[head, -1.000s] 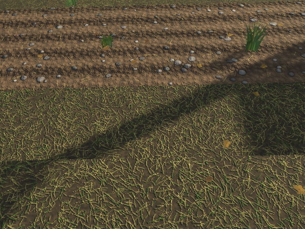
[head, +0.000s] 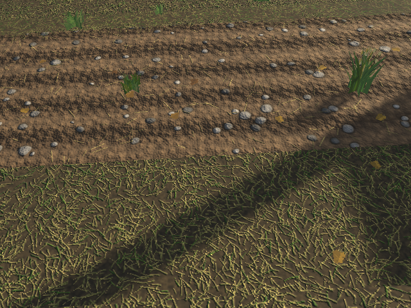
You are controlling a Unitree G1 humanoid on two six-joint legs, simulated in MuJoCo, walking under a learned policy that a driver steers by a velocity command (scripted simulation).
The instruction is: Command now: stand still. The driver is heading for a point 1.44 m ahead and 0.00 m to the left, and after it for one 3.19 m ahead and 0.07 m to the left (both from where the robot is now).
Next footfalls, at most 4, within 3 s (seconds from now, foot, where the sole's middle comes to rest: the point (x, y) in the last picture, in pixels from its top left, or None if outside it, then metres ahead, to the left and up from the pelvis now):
2.32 right None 0.17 -0.14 -0.77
2.80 left None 0.46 0.08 -0.77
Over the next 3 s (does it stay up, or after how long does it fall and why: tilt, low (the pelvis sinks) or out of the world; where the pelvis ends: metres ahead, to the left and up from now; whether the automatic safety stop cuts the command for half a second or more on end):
stays up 0.42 -0.01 0.00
